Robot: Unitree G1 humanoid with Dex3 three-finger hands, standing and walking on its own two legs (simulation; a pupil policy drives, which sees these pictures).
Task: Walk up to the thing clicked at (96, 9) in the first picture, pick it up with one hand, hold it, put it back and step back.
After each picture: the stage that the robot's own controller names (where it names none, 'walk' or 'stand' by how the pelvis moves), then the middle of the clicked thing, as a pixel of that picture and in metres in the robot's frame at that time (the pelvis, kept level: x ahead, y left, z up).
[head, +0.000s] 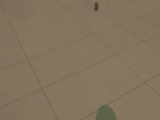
stand; (96, 6) +2.37 -0.25 -0.72
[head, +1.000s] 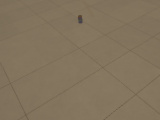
walk; (80, 19) +2.24 +0.16 -0.70
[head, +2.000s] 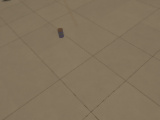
walk; (60, 33) +1.59 +0.37 -0.72
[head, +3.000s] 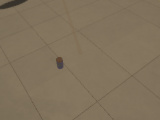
walk; (59, 63) +1.05 +0.30 -0.71
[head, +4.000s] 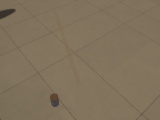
walk; (54, 100) +0.65 +0.21 -0.70
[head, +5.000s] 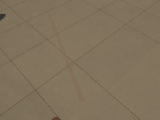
walk; out of the picture +0.42 +0.19 -0.69
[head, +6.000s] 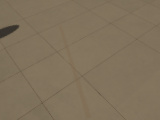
stand; out of the picture +0.36 +0.18 -0.72
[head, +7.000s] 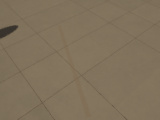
stand; out of the picture +0.36 +0.18 -0.73
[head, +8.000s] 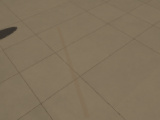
stand; out of the picture +0.37 +0.19 -0.73
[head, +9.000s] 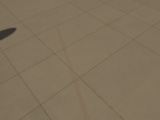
stand; out of the picture +0.36 +0.20 -0.73
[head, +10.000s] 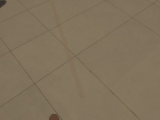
go down; out of the picture +0.39 +0.19 -0.69
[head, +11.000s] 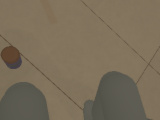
go down; (12, 58) +0.45 +0.22 -0.28
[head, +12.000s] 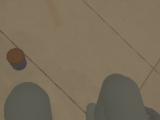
close in; (17, 60) +0.45 +0.22 -0.29
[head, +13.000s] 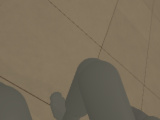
close in; out of the picture +0.44 +0.26 -0.23
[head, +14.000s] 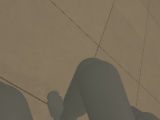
close; out of the picture +0.43 +0.26 -0.23
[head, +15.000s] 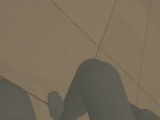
lift; out of the picture +0.39 +0.24 -0.23
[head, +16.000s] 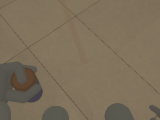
lift; (28, 86) +0.33 +0.19 -0.02
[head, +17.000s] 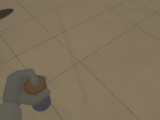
hold; (38, 94) +0.32 +0.17 +0.00
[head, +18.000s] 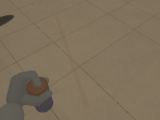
hold; (40, 95) +0.32 +0.16 +0.00
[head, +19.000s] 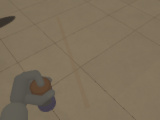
crouch; (43, 95) +0.32 +0.15 +0.00
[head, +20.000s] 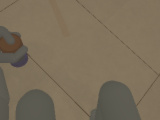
crouch; (14, 51) +0.45 +0.20 -0.10
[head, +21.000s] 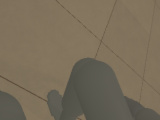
lower; out of the picture +0.44 +0.28 -0.24
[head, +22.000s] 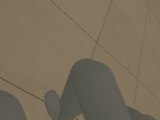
lower; out of the picture +0.44 +0.28 -0.24
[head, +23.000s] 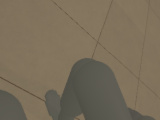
lower; out of the picture +0.44 +0.28 -0.24
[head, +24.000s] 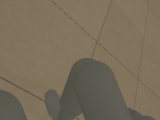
lower; out of the picture +0.44 +0.28 -0.24
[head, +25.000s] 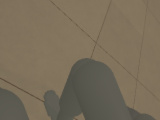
draw back; out of the picture +0.44 +0.26 -0.24
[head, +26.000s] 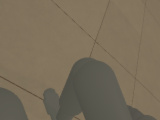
stand; out of the picture +0.43 +0.26 -0.24
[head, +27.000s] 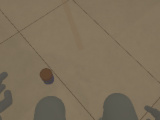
walk; (47, 76) +0.45 +0.18 -0.43
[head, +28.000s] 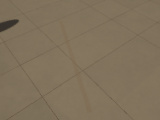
stand; out of the picture +0.39 +0.15 -0.66
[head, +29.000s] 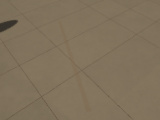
stand; out of the picture +0.39 +0.16 -0.67
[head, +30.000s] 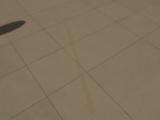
stand; out of the picture +0.39 +0.14 -0.71
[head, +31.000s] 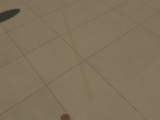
walk; out of the picture +0.43 +0.13 -0.70
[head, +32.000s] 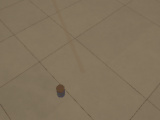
walk; (60, 91) +0.59 +0.15 -0.71
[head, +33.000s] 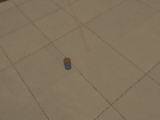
walk; (67, 63) +0.92 +0.19 -0.69
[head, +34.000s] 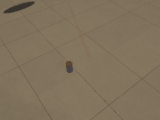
stand; (69, 67) +1.04 +0.15 -0.71
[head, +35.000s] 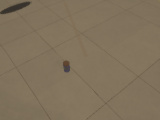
stand; (66, 66) +1.05 +0.18 -0.73
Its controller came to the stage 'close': yes
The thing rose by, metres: 0.72
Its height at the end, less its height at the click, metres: +0.00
